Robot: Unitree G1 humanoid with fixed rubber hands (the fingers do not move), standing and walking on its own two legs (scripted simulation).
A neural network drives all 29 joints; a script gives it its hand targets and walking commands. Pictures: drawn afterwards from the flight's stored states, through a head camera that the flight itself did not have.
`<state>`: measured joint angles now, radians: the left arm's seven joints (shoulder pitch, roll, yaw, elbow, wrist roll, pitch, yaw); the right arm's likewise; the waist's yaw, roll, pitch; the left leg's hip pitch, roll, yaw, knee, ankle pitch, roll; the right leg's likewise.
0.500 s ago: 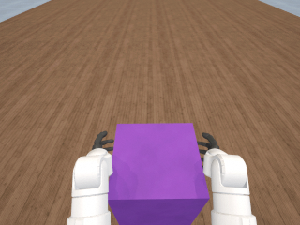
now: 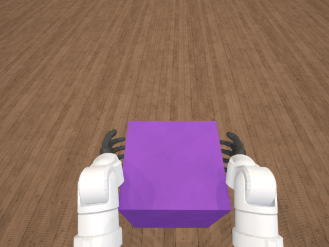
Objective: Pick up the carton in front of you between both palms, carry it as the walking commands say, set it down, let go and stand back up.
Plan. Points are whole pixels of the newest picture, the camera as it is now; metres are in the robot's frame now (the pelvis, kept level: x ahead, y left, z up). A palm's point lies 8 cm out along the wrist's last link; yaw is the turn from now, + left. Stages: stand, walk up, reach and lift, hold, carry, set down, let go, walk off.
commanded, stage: carry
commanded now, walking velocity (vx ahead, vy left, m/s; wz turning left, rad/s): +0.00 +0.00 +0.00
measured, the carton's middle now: (171, 179) +0.32 +0.00 -0.02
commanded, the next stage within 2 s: hold in 1.74 s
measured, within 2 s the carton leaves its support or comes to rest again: neither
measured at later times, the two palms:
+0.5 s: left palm (115, 145) +0.37 +0.14 +0.08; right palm (231, 149) +0.35 -0.14 +0.07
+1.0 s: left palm (117, 165) +0.33 +0.14 +0.04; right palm (236, 168) +0.32 -0.16 +0.03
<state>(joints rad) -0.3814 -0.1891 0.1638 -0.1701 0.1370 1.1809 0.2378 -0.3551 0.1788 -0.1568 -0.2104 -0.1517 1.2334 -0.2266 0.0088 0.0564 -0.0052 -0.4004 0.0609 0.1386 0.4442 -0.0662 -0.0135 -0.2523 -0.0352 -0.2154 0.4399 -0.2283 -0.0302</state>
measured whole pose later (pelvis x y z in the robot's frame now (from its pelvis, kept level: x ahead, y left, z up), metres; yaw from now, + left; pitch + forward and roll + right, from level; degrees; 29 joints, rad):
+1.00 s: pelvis +0.03 +0.00 -0.01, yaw -2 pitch +1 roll +0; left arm -0.32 -0.17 0.25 0.31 0.31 0.74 0.03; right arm -0.31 0.16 -0.23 0.31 -0.31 0.78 -0.03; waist 0.01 0.01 -0.12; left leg -0.36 0.06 0.18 0.51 -0.17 0.03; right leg -0.24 -0.05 -0.17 0.54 -0.32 -0.02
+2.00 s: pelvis +0.01 +0.00 +0.00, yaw -8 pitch -6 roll +0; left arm -0.29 -0.16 0.23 0.25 0.29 0.71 0.00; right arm -0.31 0.17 -0.25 0.30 -0.30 0.71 -0.02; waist -0.01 -0.01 0.06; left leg -0.16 0.03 0.04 0.39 -0.13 -0.01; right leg -0.07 0.01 -0.08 0.40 -0.23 -0.04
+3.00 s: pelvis -0.02 +0.02 -0.09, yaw -10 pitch +31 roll +0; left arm -0.59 -0.26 0.47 0.39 0.27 0.16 0.14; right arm -0.71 0.09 -0.37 0.58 -0.25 0.17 -0.03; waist 0.04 -0.03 0.02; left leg -1.26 0.01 0.02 0.98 -0.25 0.01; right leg -1.21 0.04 0.00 1.06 -0.38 -0.02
